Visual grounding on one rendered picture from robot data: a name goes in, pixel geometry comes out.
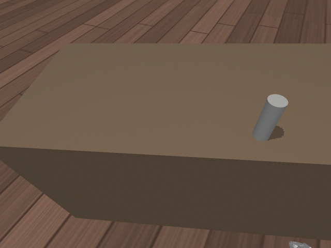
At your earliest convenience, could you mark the can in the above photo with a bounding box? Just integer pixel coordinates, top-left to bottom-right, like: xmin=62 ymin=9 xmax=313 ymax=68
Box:
xmin=252 ymin=94 xmax=288 ymax=141

